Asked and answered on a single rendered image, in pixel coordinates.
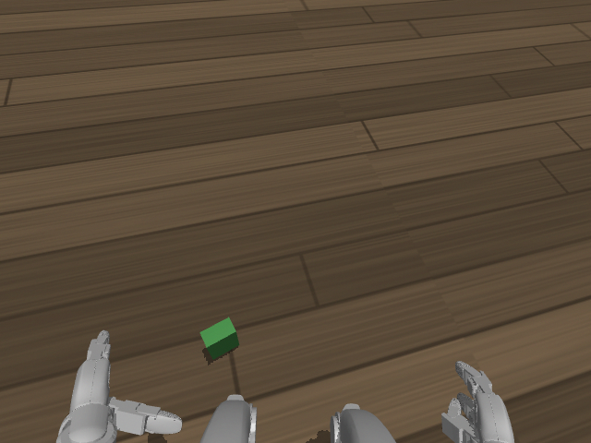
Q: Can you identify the left robot hand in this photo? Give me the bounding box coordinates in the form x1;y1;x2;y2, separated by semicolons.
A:
69;330;183;435

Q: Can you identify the left robot arm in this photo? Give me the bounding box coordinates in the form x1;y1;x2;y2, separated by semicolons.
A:
56;403;117;443

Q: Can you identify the carton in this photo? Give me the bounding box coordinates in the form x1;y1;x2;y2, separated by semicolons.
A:
200;317;239;360

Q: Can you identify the right robot hand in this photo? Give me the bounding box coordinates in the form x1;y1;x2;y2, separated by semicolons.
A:
441;361;514;443

